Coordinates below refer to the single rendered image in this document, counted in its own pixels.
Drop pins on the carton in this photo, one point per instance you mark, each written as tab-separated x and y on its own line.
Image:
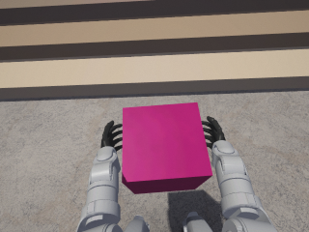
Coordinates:
164	148

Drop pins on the right robot upper arm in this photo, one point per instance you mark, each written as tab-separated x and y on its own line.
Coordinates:
242	224

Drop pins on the left robot upper arm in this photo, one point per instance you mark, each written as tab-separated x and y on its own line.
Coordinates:
107	227

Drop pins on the robot left forearm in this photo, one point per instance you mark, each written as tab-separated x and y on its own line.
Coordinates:
102	204

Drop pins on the right robot hand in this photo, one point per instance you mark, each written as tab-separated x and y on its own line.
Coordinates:
215	131

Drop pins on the left robot shin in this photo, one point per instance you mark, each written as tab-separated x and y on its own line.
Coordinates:
138	217

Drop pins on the robot right forearm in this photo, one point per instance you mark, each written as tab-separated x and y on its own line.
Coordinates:
238	198

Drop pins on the left robot hand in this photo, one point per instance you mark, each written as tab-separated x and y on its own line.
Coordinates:
108	136

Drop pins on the right robot shin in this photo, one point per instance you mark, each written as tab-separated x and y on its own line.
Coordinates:
192	214

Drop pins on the robot shin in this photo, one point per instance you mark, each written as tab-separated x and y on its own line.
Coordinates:
138	217
192	214

